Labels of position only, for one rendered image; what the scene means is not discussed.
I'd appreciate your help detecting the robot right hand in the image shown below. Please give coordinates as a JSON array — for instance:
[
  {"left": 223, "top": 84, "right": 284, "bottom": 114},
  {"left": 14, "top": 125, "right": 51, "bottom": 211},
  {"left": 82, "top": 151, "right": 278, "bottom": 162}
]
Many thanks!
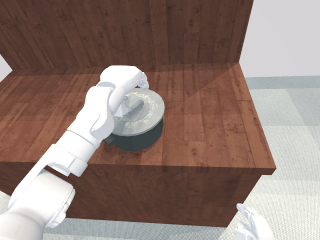
[{"left": 235, "top": 203, "right": 274, "bottom": 240}]

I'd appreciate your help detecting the lid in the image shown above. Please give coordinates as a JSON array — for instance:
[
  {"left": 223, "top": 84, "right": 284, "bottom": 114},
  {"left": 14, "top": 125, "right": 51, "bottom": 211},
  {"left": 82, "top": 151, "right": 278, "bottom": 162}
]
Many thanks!
[{"left": 111, "top": 88, "right": 165, "bottom": 137}]

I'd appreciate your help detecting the table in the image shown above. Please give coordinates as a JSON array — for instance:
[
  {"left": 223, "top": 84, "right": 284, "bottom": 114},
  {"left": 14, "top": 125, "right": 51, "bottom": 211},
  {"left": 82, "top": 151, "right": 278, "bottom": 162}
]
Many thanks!
[{"left": 0, "top": 0, "right": 277, "bottom": 228}]

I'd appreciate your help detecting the left robot forearm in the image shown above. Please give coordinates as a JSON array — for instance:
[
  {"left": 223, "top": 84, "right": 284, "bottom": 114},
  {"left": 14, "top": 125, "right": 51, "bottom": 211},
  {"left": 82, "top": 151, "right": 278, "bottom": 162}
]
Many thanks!
[{"left": 8, "top": 79, "right": 125, "bottom": 210}]

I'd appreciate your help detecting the robot left upper arm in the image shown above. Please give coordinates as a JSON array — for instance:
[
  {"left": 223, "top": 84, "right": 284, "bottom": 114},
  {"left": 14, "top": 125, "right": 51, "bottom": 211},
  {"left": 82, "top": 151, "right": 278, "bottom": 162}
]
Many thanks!
[{"left": 0, "top": 169, "right": 76, "bottom": 240}]

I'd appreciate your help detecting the knob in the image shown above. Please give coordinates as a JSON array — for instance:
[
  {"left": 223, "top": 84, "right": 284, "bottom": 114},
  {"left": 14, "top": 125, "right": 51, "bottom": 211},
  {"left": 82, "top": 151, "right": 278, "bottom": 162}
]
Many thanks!
[{"left": 125, "top": 94, "right": 144, "bottom": 115}]

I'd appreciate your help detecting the robot left hand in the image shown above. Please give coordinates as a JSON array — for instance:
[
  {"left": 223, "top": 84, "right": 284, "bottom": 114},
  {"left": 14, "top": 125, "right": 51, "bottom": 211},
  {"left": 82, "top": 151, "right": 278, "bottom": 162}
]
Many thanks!
[{"left": 100, "top": 65, "right": 149, "bottom": 117}]

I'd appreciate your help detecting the pot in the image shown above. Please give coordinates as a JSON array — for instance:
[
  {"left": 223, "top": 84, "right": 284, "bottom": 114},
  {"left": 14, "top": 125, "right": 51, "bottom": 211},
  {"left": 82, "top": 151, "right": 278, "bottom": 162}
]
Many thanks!
[{"left": 103, "top": 97, "right": 164, "bottom": 151}]

